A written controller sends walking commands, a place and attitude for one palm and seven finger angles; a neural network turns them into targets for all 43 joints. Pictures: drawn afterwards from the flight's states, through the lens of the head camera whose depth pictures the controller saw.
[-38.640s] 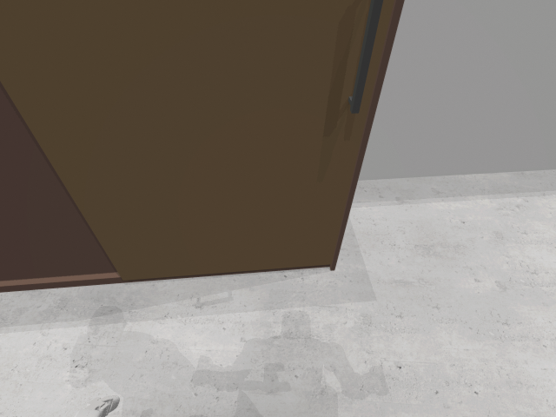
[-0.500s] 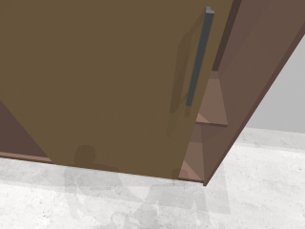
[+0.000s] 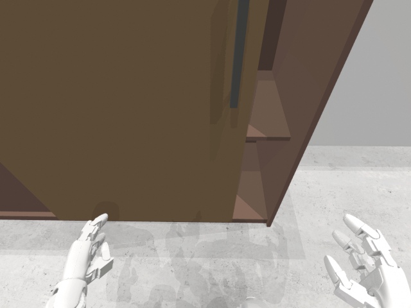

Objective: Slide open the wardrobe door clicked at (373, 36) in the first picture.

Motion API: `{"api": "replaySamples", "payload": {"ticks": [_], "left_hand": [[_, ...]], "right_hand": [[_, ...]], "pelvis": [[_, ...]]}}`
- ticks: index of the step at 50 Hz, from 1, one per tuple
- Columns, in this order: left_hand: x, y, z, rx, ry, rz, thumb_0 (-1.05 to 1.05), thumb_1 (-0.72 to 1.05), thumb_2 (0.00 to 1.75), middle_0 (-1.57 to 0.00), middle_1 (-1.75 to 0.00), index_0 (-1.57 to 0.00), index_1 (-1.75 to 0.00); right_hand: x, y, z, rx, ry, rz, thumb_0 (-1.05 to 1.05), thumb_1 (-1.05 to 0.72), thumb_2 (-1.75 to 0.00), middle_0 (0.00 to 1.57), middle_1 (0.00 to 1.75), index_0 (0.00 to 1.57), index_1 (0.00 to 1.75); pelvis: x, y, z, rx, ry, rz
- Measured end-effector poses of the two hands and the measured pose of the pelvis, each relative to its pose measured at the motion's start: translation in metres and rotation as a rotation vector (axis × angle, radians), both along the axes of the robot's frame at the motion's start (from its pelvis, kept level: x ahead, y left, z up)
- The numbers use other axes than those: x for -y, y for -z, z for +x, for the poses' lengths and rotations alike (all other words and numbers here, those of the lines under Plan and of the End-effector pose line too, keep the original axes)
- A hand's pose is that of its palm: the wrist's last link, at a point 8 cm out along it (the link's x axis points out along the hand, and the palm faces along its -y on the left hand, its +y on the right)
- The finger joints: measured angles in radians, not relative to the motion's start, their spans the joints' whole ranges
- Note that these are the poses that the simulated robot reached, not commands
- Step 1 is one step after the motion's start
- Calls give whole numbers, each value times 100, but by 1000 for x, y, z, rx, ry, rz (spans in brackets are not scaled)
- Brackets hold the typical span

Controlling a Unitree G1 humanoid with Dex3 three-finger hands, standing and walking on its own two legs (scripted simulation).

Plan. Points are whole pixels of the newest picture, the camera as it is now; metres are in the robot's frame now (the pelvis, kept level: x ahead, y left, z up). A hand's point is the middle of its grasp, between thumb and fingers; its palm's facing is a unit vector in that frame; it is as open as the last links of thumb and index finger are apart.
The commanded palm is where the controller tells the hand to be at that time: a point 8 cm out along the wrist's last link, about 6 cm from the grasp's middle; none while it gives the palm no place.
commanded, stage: raise the hand with hooked fingers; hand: right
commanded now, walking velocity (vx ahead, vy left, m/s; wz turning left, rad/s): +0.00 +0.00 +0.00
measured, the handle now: (238, 44) +0.57 -0.07 +0.23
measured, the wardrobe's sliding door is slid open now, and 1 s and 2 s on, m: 0.18 0.18 0.18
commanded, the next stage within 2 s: move the hooked fingers beside the handle in 1.60 s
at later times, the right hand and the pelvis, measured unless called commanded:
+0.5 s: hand (381, 208) +0.24 -0.25 +0.15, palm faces +0.07 +0.99 -0.07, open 12.1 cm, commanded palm +0.21 -0.30 +0.16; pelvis +0.00 -0.03 +0.03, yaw +1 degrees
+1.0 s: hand out of the picture +0.27 -0.28 +0.24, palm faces +0.10 +0.99 -0.10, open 14.0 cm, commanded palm +0.24 -0.33 +0.25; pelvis +0.01 -0.01 +0.05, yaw +0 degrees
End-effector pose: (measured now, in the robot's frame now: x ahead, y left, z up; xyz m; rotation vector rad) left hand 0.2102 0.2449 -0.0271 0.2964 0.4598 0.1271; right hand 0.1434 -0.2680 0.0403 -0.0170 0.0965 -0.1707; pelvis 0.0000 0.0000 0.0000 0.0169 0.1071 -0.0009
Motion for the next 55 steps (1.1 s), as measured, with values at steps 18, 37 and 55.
{"api": "replaySamples", "payload": {"ticks": [18,37,55], "left_hand": [[37,22,-80,-170,-97,-126,2,90,90,-20,-30,-20,-30],[48,-27,-15,24,16,-95,2,90,90,-20,-30,-20,-30],[43,-19,-16,-59,36,-123,2,90,90,-20,-30,-20,-30]], "right_hand": [[31,-86,75,83,-89,-34,1,-10,-55,26,82,26,82],[61,-167,89,235,-80,-78,0,35,-36,30,110,29,110],[77,-230,110,253,-74,-101,-1,50,-30,31,120,30,120]], "pelvis": [[20,-26,3,52,-34,2],[21,-44,9,146,-9,1],[8,-53,10,179,0,-4]]}}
